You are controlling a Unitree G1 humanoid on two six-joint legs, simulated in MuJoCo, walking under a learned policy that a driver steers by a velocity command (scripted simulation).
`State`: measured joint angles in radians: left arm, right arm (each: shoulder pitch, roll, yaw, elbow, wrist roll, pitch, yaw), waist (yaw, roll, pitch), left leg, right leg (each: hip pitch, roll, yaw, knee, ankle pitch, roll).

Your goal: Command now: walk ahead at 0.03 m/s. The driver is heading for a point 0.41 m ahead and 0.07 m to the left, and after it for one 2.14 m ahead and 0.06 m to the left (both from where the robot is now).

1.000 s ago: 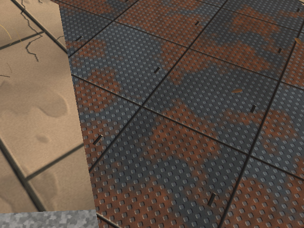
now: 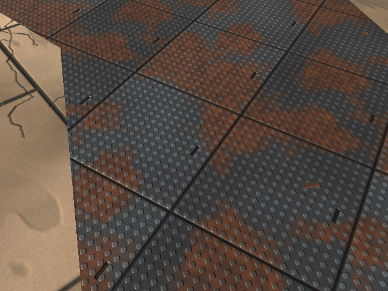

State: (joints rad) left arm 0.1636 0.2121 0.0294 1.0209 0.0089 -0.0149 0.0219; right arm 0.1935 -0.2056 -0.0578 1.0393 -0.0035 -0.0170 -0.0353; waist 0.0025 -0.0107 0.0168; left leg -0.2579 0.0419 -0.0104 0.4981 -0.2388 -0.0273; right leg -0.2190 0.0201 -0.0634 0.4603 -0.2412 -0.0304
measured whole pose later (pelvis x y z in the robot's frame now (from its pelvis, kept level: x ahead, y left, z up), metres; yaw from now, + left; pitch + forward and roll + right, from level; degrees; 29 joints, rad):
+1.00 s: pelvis +0.12 +0.07 +0.01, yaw +0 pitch +1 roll -1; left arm 0.17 0.25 0.07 1.01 -0.03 -0.09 0.00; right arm 0.42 -0.17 -0.04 1.13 0.00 -0.11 0.01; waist -0.04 -0.03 -0.03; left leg -0.10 -0.01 0.06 0.35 -0.27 0.04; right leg -0.58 -0.08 -0.01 1.08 -0.21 -0.07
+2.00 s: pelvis +0.40 +0.05 +0.00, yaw +0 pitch +0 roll +0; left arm 0.17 0.22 0.03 1.08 0.00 -0.01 0.03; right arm 0.23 -0.19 -0.04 1.07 0.00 -0.03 -0.04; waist 0.00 0.00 0.03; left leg -0.20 0.02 0.02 0.51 -0.30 0.00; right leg -0.25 0.00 -0.05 0.49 -0.24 -0.01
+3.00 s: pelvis +0.41 +0.05 +0.00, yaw +0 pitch -1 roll +0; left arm 0.23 0.18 0.04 1.13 -0.02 0.00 0.04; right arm 0.31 -0.17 -0.03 1.11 0.01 -0.01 -0.05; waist 0.00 0.00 0.01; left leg -0.20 0.01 0.02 0.55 -0.39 0.02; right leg -0.26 0.00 -0.04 0.56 -0.34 -0.03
